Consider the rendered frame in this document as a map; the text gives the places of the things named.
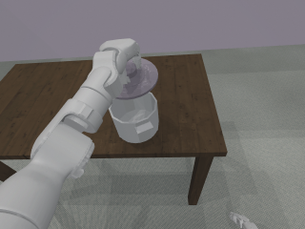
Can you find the left robot hand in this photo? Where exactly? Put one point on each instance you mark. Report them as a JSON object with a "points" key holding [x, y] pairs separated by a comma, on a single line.
{"points": [[132, 51]]}

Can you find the lid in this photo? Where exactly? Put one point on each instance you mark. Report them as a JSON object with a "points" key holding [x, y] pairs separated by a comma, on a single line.
{"points": [[144, 81]]}

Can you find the right robot hand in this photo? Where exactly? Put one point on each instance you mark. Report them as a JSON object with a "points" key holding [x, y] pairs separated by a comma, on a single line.
{"points": [[242, 221]]}

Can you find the knob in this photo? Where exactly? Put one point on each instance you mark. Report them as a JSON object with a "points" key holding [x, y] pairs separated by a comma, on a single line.
{"points": [[131, 69]]}

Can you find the robot left forearm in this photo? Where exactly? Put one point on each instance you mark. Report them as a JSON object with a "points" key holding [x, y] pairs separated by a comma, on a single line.
{"points": [[84, 112]]}

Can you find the robot left upper arm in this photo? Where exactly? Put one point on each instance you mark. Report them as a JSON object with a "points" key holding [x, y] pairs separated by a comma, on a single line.
{"points": [[28, 198]]}

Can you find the table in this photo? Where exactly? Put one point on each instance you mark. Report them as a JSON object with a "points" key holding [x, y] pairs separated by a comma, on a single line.
{"points": [[31, 95]]}

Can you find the pot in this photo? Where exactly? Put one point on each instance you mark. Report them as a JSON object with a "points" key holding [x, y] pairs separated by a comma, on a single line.
{"points": [[136, 120]]}

